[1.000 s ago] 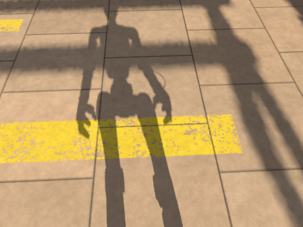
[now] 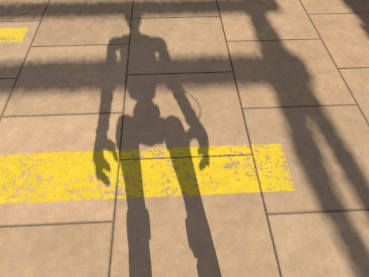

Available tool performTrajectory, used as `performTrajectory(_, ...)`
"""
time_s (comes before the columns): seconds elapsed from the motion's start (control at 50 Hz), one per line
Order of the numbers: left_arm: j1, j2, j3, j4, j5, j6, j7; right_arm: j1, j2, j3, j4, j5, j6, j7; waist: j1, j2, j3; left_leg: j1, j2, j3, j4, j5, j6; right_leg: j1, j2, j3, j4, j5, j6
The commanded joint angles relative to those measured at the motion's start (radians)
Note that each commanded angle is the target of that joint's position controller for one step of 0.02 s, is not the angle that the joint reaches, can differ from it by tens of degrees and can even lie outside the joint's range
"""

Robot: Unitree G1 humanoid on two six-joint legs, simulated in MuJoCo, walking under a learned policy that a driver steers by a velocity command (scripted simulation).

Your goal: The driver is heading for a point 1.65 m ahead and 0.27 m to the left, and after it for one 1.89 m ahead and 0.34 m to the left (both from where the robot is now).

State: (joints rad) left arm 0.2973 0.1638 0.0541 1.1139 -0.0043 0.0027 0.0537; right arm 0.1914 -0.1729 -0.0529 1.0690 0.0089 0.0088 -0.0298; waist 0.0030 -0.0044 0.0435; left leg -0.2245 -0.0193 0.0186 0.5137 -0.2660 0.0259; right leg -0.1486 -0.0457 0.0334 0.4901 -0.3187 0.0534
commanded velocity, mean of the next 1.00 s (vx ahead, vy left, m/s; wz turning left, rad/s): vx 0.08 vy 0.00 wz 0.02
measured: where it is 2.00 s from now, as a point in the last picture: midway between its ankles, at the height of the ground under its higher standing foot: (185, 263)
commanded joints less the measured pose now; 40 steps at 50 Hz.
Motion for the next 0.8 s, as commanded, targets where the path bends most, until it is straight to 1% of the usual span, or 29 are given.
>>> performTrajectory(0.02,0.074,0.085,0.012,-0.013,0.0,-0.005,0.003,0.02,-0.092,-0.013,-0.03,0.0,-0.007,-0.002,-0.001,0.001,0.012,0.039,0.047,-0.045,-0.097,0.146,0.015,-0.081,0.009,-0.024,-0.076,0.139,-0.014)
performTrajectory(0.66,0.133,0.078,0.009,-0.024,-0.001,-0.007,0.006,0.055,-0.088,-0.004,-0.037,0.003,-0.009,-0.001,-0.001,0.001,0.016,0.032,0.047,-0.045,-0.094,0.162,0.019,-0.083,0.007,-0.027,-0.07,0.151,-0.009)
performTrajectory(0.68,0.15,0.07,0.008,-0.016,-0.002,-0.006,0.007,0.069,-0.089,-0.005,-0.03,0.004,-0.007,-0.003,-0.001,0.01,-0.002,0.038,0.041,-0.043,-0.104,0.049,0.024,-0.08,0.023,-0.047,-0.058,0.066,-0.013)
performTrajectory(0.7,0.153,0.069,0.01,-0.017,-0.008,-0.004,0.009,0.076,-0.104,-0.011,-0.03,0.01,-0.003,-0.006,-0.005,0.028,0.007,0.025,0.04,-0.054,-0.116,-0.143,0.04,-0.104,0.048,-0.076,-0.018,-0.053,-0.023)
performTrajectory(0.72,0.139,0.069,0.012,-0.03,-0.012,-0.005,0.012,0.093,-0.13,-0.021,-0.03,0.018,-0.001,-0.009,-0.015,0.058,0.024,0.003,0.064,-0.096,-0.143,-0.366,0.068,-0.15,0.07,-0.103,0.048,-0.169,-0.039)
performTrajectory(0.74,0.113,0.061,0.01,-0.051,-0.013,-0.013,0.012,0.133,-0.153,-0.029,-0.027,0.024,-0.004,-0.009,-0.034,0.105,0.054,-0.003,0.135,-0.201,-0.203,-0.549,0.111,-0.236,0.076,-0.12,0.135,-0.231,-0.051)
performTrajectory(0.76,0.077,0.046,0.007,-0.076,-0.019,-0.027,0.009,0.187,-0.181,-0.037,-0.02,0.025,-0.013,-0.007,-0.056,0.166,0.077,0.012,0.241,-0.361,-0.285,-0.676,0.171,-0.323,0.072,-0.133,0.244,-0.228,-0.063)
performTrajectory(0.78,0.032,0.045,0.006,-0.101,-0.025,-0.043,0.002,0.21,-0.21,-0.046,-0.02,0.023,-0.028,-0.007,-0.071,0.194,0.115,-0.036,0.331,-0.523,-0.353,-0.702,0.235,-0.362,0.038,-0.084,0.359,-0.213,-0.082)
performTrajectory(0.8,-0.011,0.061,0.013,-0.125,-0.033,-0.059,-0.005,0.203,-0.213,-0.046,-0.028,0.01,-0.048,-0.008,-0.073,0.189,0.136,-0.037,0.382,-0.599,-0.388,-0.633,0.268,-0.432,0.004,-0.029,0.469,-0.25,-0.099)
Velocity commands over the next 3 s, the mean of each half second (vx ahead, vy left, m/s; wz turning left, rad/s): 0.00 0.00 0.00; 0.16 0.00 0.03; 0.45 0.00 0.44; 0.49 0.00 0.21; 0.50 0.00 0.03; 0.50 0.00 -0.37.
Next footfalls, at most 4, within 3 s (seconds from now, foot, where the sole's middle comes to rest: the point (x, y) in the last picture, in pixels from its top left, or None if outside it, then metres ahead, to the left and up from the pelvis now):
0.98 right None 0.09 -0.16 -0.77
1.46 left None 0.41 0.09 -0.77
1.98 right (194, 210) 0.77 -0.01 -0.77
2.56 left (120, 169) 0.97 0.32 -0.77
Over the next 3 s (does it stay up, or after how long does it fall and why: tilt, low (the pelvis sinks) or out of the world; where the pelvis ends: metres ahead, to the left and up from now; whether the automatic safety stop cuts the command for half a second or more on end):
stays up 1.07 0.22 0.00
